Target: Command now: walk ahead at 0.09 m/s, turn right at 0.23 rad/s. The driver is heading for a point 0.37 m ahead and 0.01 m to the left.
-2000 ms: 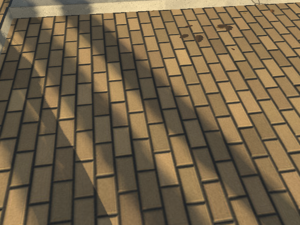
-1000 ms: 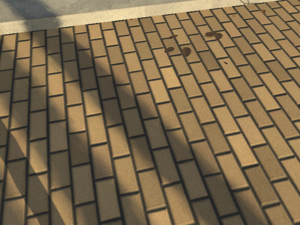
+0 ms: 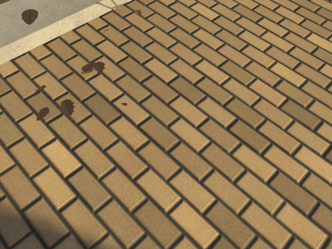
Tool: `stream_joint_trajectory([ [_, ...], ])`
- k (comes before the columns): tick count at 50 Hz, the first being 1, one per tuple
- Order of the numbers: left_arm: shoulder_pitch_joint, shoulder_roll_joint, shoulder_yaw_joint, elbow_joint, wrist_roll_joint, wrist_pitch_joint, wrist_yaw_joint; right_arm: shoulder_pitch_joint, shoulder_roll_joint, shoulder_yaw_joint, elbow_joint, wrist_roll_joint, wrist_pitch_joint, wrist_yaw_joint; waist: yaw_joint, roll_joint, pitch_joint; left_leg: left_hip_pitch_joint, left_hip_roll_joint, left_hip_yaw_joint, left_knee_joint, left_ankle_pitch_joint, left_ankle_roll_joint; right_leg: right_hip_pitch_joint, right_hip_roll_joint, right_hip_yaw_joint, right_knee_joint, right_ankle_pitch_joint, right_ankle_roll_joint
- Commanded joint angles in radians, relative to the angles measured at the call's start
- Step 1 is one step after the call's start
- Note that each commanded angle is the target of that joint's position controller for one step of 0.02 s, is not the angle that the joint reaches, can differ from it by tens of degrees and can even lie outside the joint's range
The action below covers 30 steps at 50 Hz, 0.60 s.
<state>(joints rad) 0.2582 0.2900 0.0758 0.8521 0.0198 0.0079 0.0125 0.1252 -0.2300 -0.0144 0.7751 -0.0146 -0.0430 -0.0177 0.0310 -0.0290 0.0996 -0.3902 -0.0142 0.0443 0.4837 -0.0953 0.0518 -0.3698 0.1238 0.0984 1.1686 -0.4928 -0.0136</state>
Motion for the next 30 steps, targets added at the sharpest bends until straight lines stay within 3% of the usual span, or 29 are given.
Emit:
stream_joint_trajectory([
  [1, 0.161, 0.039, 0.004, -0.004, 0.002, 0.033, -0.013, 0.054, -0.1, -0.017, -0.023, -0.008, -0.005, -0.001, 0.016, 0.153, -0.193, 0.14, 0.223, -0.194, -0.18, 0.441, 0.151, 0.04, -0.038, -0.006, -0.056, 0.048, 0.029],
  [5, 0.099, 0.019, -0.018, -0.001, 0.005, 0.054, -0.007, 0.056, -0.121, -0.02, -0.002, -0.013, 0.004, 0.002, 0.003, 0.187, -0.184, 0.099, 0.211, -0.184, -0.232, 0.095, 0.148, 0.099, -0.066, -0.055, -0.311, 0.034, 0.022],
  [7, 0.056, 0.027, -0.025, -0.005, 0.003, 0.058, -0.007, 0.068, -0.141, -0.028, 0.007, -0.013, 0.02, 0.006, -0.016, 0.209, -0.167, 0.081, 0.209, -0.212, -0.264, -0.137, 0.146, 0.128, -0.075, -0.08, -0.414, 0.055, 0.011],
  [9, 0.055, 0.032, -0.029, 0.005, 0.001, 0.053, -0.007, 0.074, -0.156, -0.034, 0.013, -0.009, 0.04, 0.008, -0.015, 0.196, -0.148, 0.053, 0.216, -0.238, -0.272, -0.259, 0.135, 0.176, -0.075, -0.105, -0.521, 0.096, -0.005],
  [11, 0.087, 0.022, -0.035, 0.029, 0.004, 0.036, -0.004, 0.085, -0.153, -0.035, 0.023, 0.002, 0.056, 0.004, 0.005, 0.153, -0.113, -0.032, 0.204, -0.236, -0.266, -0.358, 0.083, 0.289, -0.078, -0.107, -0.71, 0.202, -0.045],
  [12, 0.069, 0.036, -0.039, 0.021, 0.012, 0.023, 0.0, 0.106, -0.139, -0.033, 0.032, 0.001, 0.058, 0.004, 0.002, 0.103, -0.079, -0.068, 0.188, -0.226, -0.249, -0.381, 0.032, 0.302, -0.122, -0.033, -0.812, 0.224, -0.068],
  [13, 0.051, 0.088, -0.034, 0.007, 0.024, 0.01, 0.008, 0.12, -0.099, -0.024, 0.019, 0.011, 0.056, 0.009, -0.021, -0.022, -0.083, -0.086, 0.123, -0.161, -0.159, -0.354, -0.024, 0.275, -0.273, 0.17, -0.915, 0.104, -0.107],
  [14, -0.01, 0.074, -0.042, 0.011, 0.005, 0.001, 0.008, 0.101, -0.071, -0.019, 0.023, 0.021, 0.054, 0.011, -0.05, -0.123, -0.034, 0.061, 0.029, -0.054, -0.089, -0.22, -0.049, 0.035, -0.362, 0.271, -1.007, -0.035, -0.143],
  [15, -0.079, 0.025, -0.059, 0.009, 0.003, -0.011, 0.008, 0.105, -0.068, -0.018, 0.046, 0.013, 0.053, 0.014, -0.074, -0.103, -0.014, 0.203, 0.042, -0.075, -0.056, -0.134, -0.043, -0.061, -0.329, 0.223, -1.019, -0.059, -0.116],
  [16, -0.086, 0.021, -0.062, 0.023, 0.001, -0.021, 0.01, 0.128, -0.059, -0.016, 0.065, 0.006, 0.05, 0.018, -0.089, -0.102, -0.023, 0.255, 0.045, -0.078, -0.085, -0.075, -0.04, -0.062, -0.283, 0.168, -1.001, -0.035, -0.081],
  [18, -0.049, 0.035, -0.059, 0.051, -0.008, -0.031, 0.015, 0.152, -0.089, -0.021, 0.095, -0.005, 0.04, 0.019, -0.085, -0.096, -0.044, 0.287, 0.068, -0.09, -0.114, -0.016, -0.038, -0.015, -0.232, 0.111, -0.975, 0.047, -0.049],
  [21, 0.006, 0.023, -0.059, 0.084, -0.014, -0.029, 0.015, 0.17, -0.102, -0.02, 0.139, 0.002, 0.031, 0.018, -0.063, -0.017, -0.032, 0.228, 0.092, -0.122, -0.143, -0.063, -0.029, 0.057, -0.208, 0.082, -0.942, 0.107, -0.055],
  [23, 0.057, 0.046, -0.047, 0.109, -0.009, -0.022, 0.015, 0.164, -0.091, -0.019, 0.154, 0.001, 0.034, 0.018, -0.042, -0.01, -0.027, 0.164, 0.05, -0.09, -0.105, -0.237, -0.019, 0.092, -0.196, 0.086, -0.935, -0.056, -0.084],
  [24, 0.07, 0.067, -0.038, 0.111, -0.009, -0.017, 0.014, 0.157, -0.091, -0.022, 0.153, -0.003, 0.037, 0.019, -0.031, -0.03, -0.012, 0.109, 0.021, -0.062, -0.058, -0.331, -0.011, 0.098, -0.208, 0.113, -0.948, -0.175, -0.109],
  [26, 0.099, 0.1, -0.021, 0.117, -0.009, -0.015, 0.013, 0.11, -0.061, -0.018, 0.138, -0.012, 0.037, 0.026, -0.002, -0.084, 0.051, -0.026, -0.017, 0.004, 0.078, -0.311, -0.008, 0.131, -0.309, 0.235, -1.037, -0.314, -0.174],
  [28, 0.089, 0.098, -0.011, 0.119, -0.007, -0.025, 0.012, 0.1, -0.06, -0.02, 0.124, -0.022, 0.026, 0.032, -0.001, -0.095, 0.073, -0.115, 0.034, -0.009, 0.202, -0.262, 0.003, 0.183, -0.395, 0.299, -1.077, -0.243, -0.224],
  [30, 0.082, 0.091, -0.006, 0.124, -0.002, -0.044, 0.008, 0.106, -0.08, -0.029, 0.115, -0.018, 0.006, 0.038, -0.014, -0.077, 0.059, -0.147, 0.063, -0.022, 0.202, -0.29, 0.016, 0.253, -0.399, 0.26, -1.048, -0.115, -0.231],
])
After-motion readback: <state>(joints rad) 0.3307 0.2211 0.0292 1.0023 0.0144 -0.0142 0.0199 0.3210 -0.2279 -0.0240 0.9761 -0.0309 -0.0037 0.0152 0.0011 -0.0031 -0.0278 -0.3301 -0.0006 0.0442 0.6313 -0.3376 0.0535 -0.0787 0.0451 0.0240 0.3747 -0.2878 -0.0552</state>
